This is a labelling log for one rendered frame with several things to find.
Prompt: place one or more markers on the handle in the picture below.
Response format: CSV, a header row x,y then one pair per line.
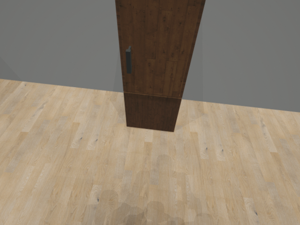
x,y
128,60

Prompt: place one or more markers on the cupboard door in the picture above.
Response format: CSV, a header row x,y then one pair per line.
x,y
160,34

